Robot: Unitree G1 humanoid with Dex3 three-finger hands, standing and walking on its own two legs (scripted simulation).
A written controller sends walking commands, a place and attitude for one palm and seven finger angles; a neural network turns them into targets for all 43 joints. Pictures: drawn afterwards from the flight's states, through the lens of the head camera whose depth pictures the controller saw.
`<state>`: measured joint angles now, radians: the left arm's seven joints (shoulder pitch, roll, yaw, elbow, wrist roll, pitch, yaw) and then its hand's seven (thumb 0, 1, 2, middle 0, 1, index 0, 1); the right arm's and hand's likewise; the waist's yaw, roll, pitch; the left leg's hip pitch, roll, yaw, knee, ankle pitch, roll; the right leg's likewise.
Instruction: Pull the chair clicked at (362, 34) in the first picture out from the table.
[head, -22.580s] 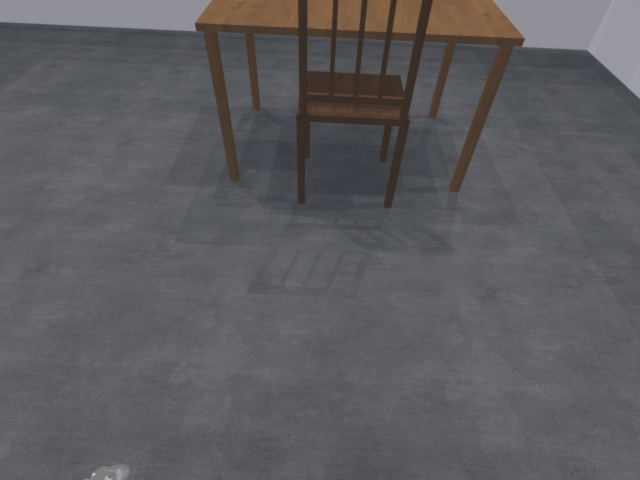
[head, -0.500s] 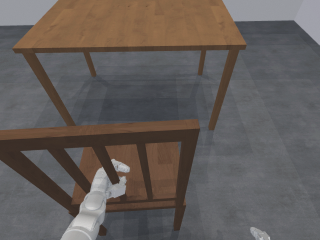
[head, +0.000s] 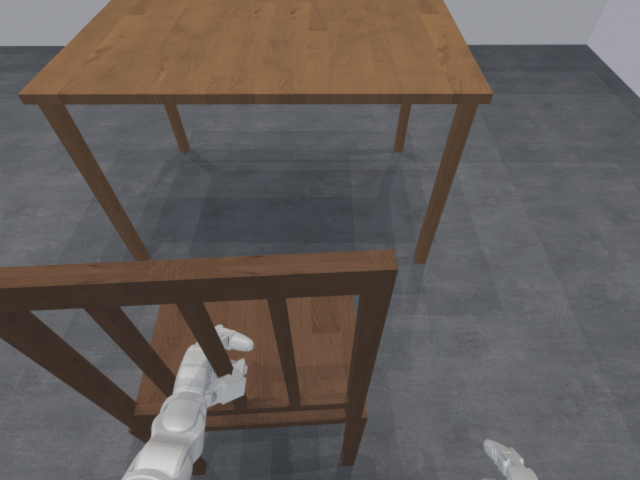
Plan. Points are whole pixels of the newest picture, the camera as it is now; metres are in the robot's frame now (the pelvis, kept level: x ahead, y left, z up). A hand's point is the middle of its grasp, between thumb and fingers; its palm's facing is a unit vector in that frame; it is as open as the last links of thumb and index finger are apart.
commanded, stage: open the thumb and straighten the fingers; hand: left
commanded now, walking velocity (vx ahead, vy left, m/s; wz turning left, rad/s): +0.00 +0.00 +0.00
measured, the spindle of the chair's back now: (220, 362) +0.28 +0.15 -0.04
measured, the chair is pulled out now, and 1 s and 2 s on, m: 0.57 0.58 0.57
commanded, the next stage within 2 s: draw the fingers out of the gap in 0.68 s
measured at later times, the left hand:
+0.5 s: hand (234, 371) +0.28 +0.14 -0.08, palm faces -0.03 -0.98 -0.17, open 15.2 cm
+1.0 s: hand (219, 403) +0.24 +0.15 -0.08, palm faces -0.03 -0.99 -0.16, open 17.5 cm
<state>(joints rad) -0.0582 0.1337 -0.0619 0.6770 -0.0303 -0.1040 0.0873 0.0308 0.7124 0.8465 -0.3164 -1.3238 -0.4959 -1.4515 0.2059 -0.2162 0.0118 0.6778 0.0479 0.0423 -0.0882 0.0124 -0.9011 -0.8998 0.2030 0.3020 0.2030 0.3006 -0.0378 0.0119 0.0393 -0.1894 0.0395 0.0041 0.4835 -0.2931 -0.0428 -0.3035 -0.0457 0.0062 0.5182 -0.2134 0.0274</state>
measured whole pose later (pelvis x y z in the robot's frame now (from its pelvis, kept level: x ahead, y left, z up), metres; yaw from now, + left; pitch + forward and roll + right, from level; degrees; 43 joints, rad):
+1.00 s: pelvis +0.02 +0.01 -0.05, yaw +2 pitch +12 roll +0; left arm 0.31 0.19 -0.05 0.02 -0.04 0.17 0.01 -0.01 -0.54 0.20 -0.02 -0.01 -0.01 -0.01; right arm 0.25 -0.25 0.00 0.49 0.04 -0.06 -0.07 0.01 -0.90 -0.90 0.20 0.30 0.20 0.30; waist -0.06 0.03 -0.12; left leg -0.61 0.02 -0.05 0.91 -0.52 -0.03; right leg -0.68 -0.07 -0.02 0.90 -0.42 0.04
